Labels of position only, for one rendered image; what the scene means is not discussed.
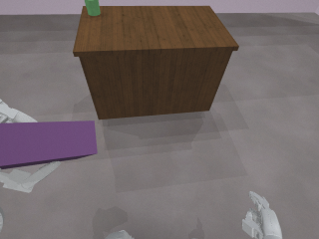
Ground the table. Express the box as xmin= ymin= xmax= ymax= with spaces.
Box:
xmin=73 ymin=6 xmax=239 ymax=120

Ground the sponge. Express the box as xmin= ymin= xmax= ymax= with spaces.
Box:
xmin=0 ymin=120 xmax=98 ymax=169

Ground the robot left hand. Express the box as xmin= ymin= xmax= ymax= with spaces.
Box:
xmin=0 ymin=99 xmax=61 ymax=193

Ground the robot right hand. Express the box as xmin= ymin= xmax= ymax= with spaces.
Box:
xmin=242 ymin=191 xmax=283 ymax=239

